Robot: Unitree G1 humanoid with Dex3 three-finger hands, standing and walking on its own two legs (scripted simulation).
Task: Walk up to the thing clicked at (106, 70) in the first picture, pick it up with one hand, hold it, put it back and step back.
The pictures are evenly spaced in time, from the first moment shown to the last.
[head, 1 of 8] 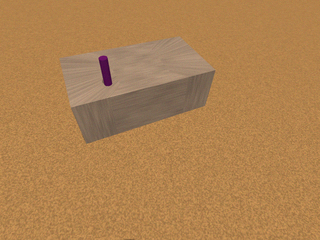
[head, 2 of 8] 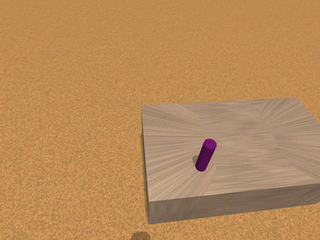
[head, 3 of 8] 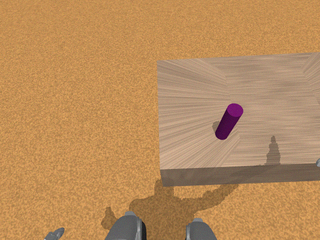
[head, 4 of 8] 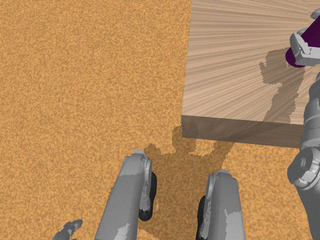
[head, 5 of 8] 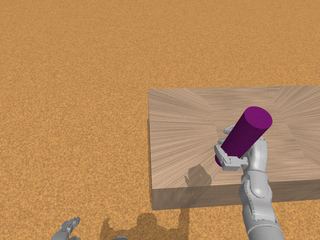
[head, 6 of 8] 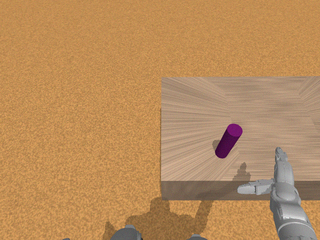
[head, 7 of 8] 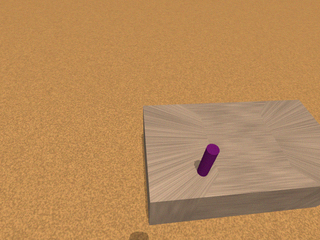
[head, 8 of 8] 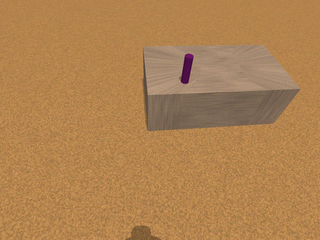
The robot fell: no
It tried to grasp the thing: yes
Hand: right
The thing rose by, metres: 0.34
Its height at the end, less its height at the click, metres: +0.00
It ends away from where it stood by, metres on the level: 0.02
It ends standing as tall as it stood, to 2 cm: yes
